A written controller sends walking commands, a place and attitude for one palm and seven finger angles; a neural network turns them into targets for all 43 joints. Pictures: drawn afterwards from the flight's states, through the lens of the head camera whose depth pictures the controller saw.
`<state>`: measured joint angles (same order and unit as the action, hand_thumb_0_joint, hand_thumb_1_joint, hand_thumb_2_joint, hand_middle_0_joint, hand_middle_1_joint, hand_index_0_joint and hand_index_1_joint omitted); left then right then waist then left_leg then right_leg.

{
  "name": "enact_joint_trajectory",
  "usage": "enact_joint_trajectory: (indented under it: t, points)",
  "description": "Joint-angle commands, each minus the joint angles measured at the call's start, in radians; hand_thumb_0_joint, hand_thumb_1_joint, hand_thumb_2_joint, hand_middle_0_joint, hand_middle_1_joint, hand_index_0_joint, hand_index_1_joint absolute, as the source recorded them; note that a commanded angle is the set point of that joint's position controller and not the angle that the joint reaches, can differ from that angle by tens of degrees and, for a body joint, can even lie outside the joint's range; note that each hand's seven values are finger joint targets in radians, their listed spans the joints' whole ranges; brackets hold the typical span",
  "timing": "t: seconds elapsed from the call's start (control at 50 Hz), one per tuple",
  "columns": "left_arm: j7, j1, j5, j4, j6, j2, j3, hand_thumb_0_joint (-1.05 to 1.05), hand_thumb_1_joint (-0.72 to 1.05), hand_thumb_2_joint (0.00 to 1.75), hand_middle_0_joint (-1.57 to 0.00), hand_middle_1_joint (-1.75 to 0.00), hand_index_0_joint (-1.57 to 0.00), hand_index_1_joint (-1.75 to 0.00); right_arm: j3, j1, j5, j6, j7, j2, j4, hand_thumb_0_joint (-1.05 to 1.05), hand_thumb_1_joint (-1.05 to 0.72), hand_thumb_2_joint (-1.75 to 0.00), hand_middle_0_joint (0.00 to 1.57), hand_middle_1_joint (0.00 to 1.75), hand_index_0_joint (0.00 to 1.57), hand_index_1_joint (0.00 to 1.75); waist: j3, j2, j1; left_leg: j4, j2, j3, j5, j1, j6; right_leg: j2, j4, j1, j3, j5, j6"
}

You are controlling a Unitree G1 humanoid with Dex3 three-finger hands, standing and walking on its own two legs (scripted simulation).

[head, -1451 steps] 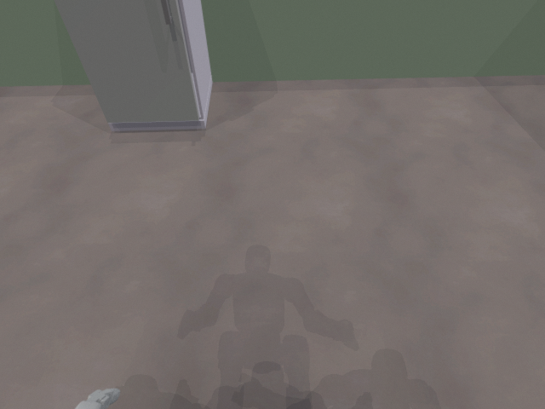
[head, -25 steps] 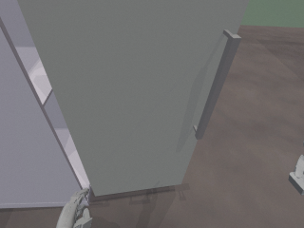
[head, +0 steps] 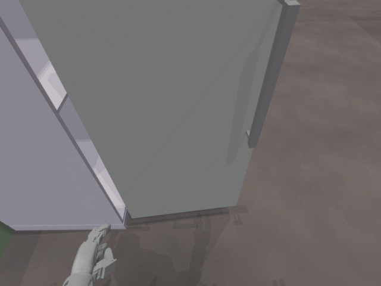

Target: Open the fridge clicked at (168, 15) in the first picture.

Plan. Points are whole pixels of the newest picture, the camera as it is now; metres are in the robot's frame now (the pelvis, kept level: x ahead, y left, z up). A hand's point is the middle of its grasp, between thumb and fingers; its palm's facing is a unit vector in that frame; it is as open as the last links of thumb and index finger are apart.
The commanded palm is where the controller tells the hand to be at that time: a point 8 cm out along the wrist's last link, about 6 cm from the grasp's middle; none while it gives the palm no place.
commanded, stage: step back with the hand held close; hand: right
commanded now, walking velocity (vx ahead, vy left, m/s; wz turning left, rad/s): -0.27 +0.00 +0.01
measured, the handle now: (263, 87) +0.57 -0.17 +0.11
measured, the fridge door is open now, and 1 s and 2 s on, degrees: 83 83 83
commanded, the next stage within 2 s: stop stepping back and stand still in 1.10 s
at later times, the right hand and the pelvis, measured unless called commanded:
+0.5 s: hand out of the picture +0.15 -0.25 +0.17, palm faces +0.47 +0.74 -0.48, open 7.4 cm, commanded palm +0.08 -0.29 +0.18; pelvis -0.06 +0.02 -0.02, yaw -1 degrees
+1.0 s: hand out of the picture +0.08 -0.24 +0.17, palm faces +0.46 +0.79 -0.41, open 7.4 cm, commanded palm +0.03 -0.26 +0.18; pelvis -0.13 +0.03 -0.01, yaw +3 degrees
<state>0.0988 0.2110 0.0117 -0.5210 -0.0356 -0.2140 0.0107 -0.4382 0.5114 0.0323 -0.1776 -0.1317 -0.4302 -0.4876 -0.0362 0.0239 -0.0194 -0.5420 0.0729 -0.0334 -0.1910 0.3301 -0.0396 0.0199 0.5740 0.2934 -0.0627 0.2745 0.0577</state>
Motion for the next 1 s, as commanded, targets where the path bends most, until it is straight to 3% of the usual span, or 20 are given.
enact_joint_trajectory:
  t: [0.0, 0.12, 0.26, 0.38, 0.46, 0.5, 0.56, 0.58, 0.64, 0.66, 0.7, 0.72, 0.76, 0.8, 0.84, 0.88, 0.9, 0.92, 0.94, 0.98]
  points:
    - [0.004, -0.086, 0.001, 0.149, -0.077, -0.151, -0.062, 0.0, 0.9, 0.9, -0.2, -0.3, -0.2, -0.3, -0.109, -0.047, -0.016, -0.083, -0.021, -0.127, -0.165, 0.0, -0.9, -0.9, 0.2, 0.3, 0.2, 0.3, 0.096, -0.098, 0.005, -0.127, -0.043, 0.044, 0.189, -0.367, 0.017, -0.15, -0.258, 0.418, 0.158, 0.247, 0.044]
    - [-0.002, -0.072, -0.004, 0.139, -0.112, -0.146, -0.061, 0.0, 0.9, 0.9, -0.2, -0.3, -0.2, -0.3, -0.107, -0.136, -0.032, -0.122, -0.019, -0.134, -0.229, 0.0, -0.9, -0.9, 0.2, 0.3, 0.2, 0.3, 0.087, -0.089, 0.014, -0.128, -0.039, 0.088, 0.148, -0.329, 0.025, -0.123, -0.205, 0.47, 0.155, 0.375, 0.044]
    - [-0.009, -0.06, -0.014, 0.116, -0.142, -0.14, -0.06, 0.0, 0.9, 0.9, -0.2, -0.3, -0.2, -0.3, -0.137, -0.136, -0.027, -0.149, -0.026, -0.169, -0.249, 0.0, -0.9, -0.9, 0.2, 0.3, 0.2, 0.3, 0.078, -0.09, 0.017, 0.022, -0.008, 0.16, -0.109, -0.152, 0.052, -0.07, -0.125, 0.373, 0.136, 0.384, 0.01]
    - [-0.012, -0.058, -0.005, 0.121, -0.153, -0.14, -0.062, 0.0, 0.9, 0.9, -0.2, -0.3, -0.2, -0.3, -0.164, -0.065, -0.028, -0.172, -0.025, -0.158, -0.2, 0.0, -0.9, -0.9, 0.2, 0.3, 0.2, 0.3, 0.128, -0.127, 0.007, -0.154, -0.059, 0.093, 0.044, -0.341, 0.025, -0.145, -0.215, 0.541, 0.186, 0.414, 0.039]
    - [-0.014, -0.059, -0.006, 0.122, -0.16, -0.153, -0.074, 0.0, 0.9, 0.9, -0.2, -0.3, -0.2, -0.3, -0.183, -0.082, -0.038, -0.18, -0.019, -0.169, -0.189, 0.0, -0.9, -0.9, 0.2, 0.3, 0.2, 0.3, 0.099, -0.105, 0.008, -0.183, -0.064, 0.127, 0.043, -0.377, 0.026, -0.148, -0.189, 0.652, 0.182, 0.504, 0.051]
    - [-0.018, -0.048, -0.009, 0.114, -0.163, -0.145, -0.073, 0.0, 0.9, 0.9, -0.2, -0.3, -0.2, -0.3, -0.169, -0.076, -0.036, -0.182, -0.017, -0.159, -0.186, 0.0, -0.9, -0.9, 0.2, 0.3, 0.2, 0.3, 0.088, -0.039, 0.013, -0.103, -0.02, 0.197, 0.014, -0.296, 0.046, -0.111, -0.109, 0.606, 0.154, 0.479, 0.033]
    - [-0.031, -0.041, -0.018, 0.089, -0.153, -0.128, -0.072, 0.0, 0.9, 0.9, -0.2, -0.3, -0.2, -0.3, -0.159, -0.111, -0.024, -0.168, -0.022, -0.188, -0.226, 0.0, -0.9, -0.9, 0.2, 0.3, 0.2, 0.3, 0.089, 0.084, 0.017, 0.144, 0.111, 0.339, -0.163, -0.039, 0.108, -0.032, 0.094, 0.367, 0.089, 0.35, -0.022]
    - [-0.036, -0.034, -0.018, 0.071, -0.147, -0.103, -0.059, 0.0, 0.9, 0.9, -0.2, -0.3, -0.2, -0.3, -0.133, -0.106, -0.014, -0.162, -0.026, -0.178, -0.23, 0.0, -0.9, -0.9, 0.2, 0.3, 0.2, 0.3, 0.108, 0.139, 0.023, 0.197, 0.149, 0.316, -0.196, 0.045, 0.122, -0.015, 0.14, 0.247, 0.069, 0.262, -0.04]
    - [-0.033, -0.036, -0.014, 0.07, -0.131, -0.114, -0.058, 0.0, 0.9, 0.9, -0.2, -0.3, -0.2, -0.3, -0.128, -0.098, -0.006, -0.158, -0.034, -0.183, -0.269, 0.0, -0.9, -0.9, 0.2, 0.3, 0.2, 0.3, 0.121, 0.038, 0.038, 0.154, 0.068, 0.173, -0.247, 0.124, 0.075, -0.025, 0.001, 0.137, 0.104, 0.235, -0.026]
    - [-0.023, -0.055, -0.014, 0.081, -0.136, -0.133, -0.064, 0.0, 0.9, 0.9, -0.2, -0.3, -0.2, -0.3, -0.15, -0.096, -0.006, -0.165, -0.038, -0.2, -0.305, 0.0, -0.9, -0.9, 0.2, 0.3, 0.2, 0.3, 0.121, -0.11, 0.035, 0.04, -0.002, 0.12, -0.211, 0.055, 0.047, -0.08, -0.131, 0.212, 0.181, 0.276, 0.001]
    - [-0.01, -0.084, -0.026, 0.095, -0.156, -0.14, -0.07, 0.0, 0.9, 0.9, -0.2, -0.3, -0.2, -0.3, -0.182, -0.074, -0.026, -0.18, -0.038, -0.175, -0.32, 0.0, -0.9, -0.9, 0.2, 0.3, 0.2, 0.3, 0.149, -0.414, 0.008, -0.492, -0.166, 0.022, -0.121, -0.255, -0.001, -0.338, -0.425, 0.547, 0.452, 0.432, 0.118]
    - [-0.011, -0.065, -0.035, 0.077, -0.169, -0.115, -0.079, 0.0, 0.9, 0.9, -0.2, -0.3, -0.2, -0.3, -0.197, -0.079, -0.027, -0.182, -0.039, -0.191, -0.32, 0.0, -0.9, -0.9, 0.2, 0.3, 0.2, 0.3, 0.157, -0.342, 0.016, -0.625, -0.164, 0.065, -0.203, -0.212, 0.007, -0.375, -0.434, 0.506, 0.457, 0.314, 0.141]
    - [-0.025, -0.057, -0.021, 0.059, -0.188, -0.122, -0.107, 0.0, 0.9, 0.9, -0.2, -0.3, -0.2, -0.3, -0.224, -0.053, -0.009, -0.191, -0.035, -0.215, -0.313, 0.0, -0.9, -0.9, 0.2, 0.3, 0.2, 0.3, 0.225, -0.202, 0.004, -0.56, -0.173, 0.086, -0.297, -0.135, 0.015, -0.357, -0.332, 0.319, 0.362, 0.198, 0.113]
    - [-0.039, -0.041, -0.024, 0.045, -0.206, -0.122, -0.106, 0.0, 0.9, 0.9, -0.2, -0.3, -0.2, -0.3, -0.174, 0.038, 0.004, -0.178, -0.031, -0.136, -0.235, 0.0, -0.9, -0.9, 0.2, 0.3, 0.2, 0.3, 0.189, -0.254, 0.002, -0.339, -0.155, 0.034, -0.324, -0.08, 0.024, -0.3, -0.31, 0.195, 0.297, 0.162, 0.091]
    - [-0.044, -0.055, -0.028, 0.015, -0.213, -0.105, -0.084, 0.0, 0.9, 0.9, -0.2, -0.3, -0.2, -0.3, -0.122, 0.029, 0.027, -0.158, -0.03, -0.113, -0.231, 0.0, -0.9, -0.9, 0.2, 0.3, 0.2, 0.3, 0.188, -0.272, 0.01, -0.107, -0.154, 0.018, -0.365, -0.046, 0.043, -0.284, -0.325, 0.058, 0.3, 0.082, 0.055]
    - [-0.044, -0.059, -0.036, -0.017, -0.22, -0.11, -0.074, 0.0, 0.9, 0.9, -0.2, -0.3, -0.2, -0.3, -0.08, -0.047, 0.025, -0.16, -0.021, -0.103, -0.234, 0.0, -0.9, -0.9, 0.2, 0.3, 0.2, 0.3, 0.192, -0.262, 0.008, 0.155, -0.132, 0.026, -0.25, -0.065, 0.047, -0.274, -0.266, -0.056, 0.275, -0.143, 0.023]
    - [-0.044, -0.061, -0.035, -0.029, -0.215, -0.11, -0.073, 0.0, 0.9, 0.9, -0.2, -0.3, -0.2, -0.3, -0.071, -0.091, 0.023, -0.166, -0.019, -0.118, -0.232, 0.0, -0.9, -0.9, 0.2, 0.3, 0.2, 0.3, 0.197, -0.221, 0.006, 0.276, -0.094, 0.062, -0.136, -0.056, 0.048, -0.265, -0.198, -0.121, 0.25, -0.282, 0.002]
    - [-0.043, -0.051, -0.033, -0.039, -0.202, -0.104, -0.074, 0.0, 0.9, 0.9, -0.2, -0.3, -0.2, -0.3, -0.068, -0.124, 0.017, -0.167, -0.016, -0.141, -0.215, 0.0, -0.9, -0.9, 0.2, 0.3, 0.2, 0.3, 0.208, -0.112, 0.007, 0.325, -0.034, 0.117, 0.002, -0.037, 0.06, -0.232, -0.096, -0.174, 0.191, -0.379, -0.022]
    - [-0.035, -0.066, -0.028, -0.03, -0.189, -0.091, -0.07, 0.0, 0.9, 0.9, -0.2, -0.3, -0.2, -0.3, -0.083, -0.155, 0.015, -0.169, -0.019, -0.184, -0.211, 0.0, -0.9, -0.9, 0.2, 0.3, 0.2, 0.3, 0.225, 0.007, 0.001, 0.313, 0.048, 0.176, 0.25, -0.029, 0.065, -0.188, 0.017, -0.188, 0.106, -0.391, -0.042]
    - [-0.011, -0.132, -0.021, 0.016, -0.188, -0.078, -0.051, 0.0, 0.9, 0.9, -0.2, -0.3, -0.2, -0.3, -0.111, -0.218, -0.002, -0.167, -0.031, -0.243, -0.195, 0.0, -0.9, -0.9, 0.2, 0.3, 0.2, 0.3, 0.226, 0.139, -0.012, 0.208, 0.156, 0.194, 0.75, -0.14, 0.071, -0.075, 0.112, -0.002, 0.013, -0.022, -0.077]
